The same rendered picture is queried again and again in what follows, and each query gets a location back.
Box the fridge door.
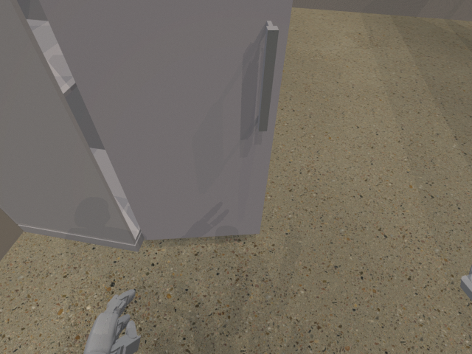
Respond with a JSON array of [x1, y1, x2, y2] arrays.
[[39, 0, 293, 240]]

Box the handle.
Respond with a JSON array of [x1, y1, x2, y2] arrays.
[[257, 21, 279, 131]]

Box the robot left hand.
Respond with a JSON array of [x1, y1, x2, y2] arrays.
[[83, 289, 141, 354]]

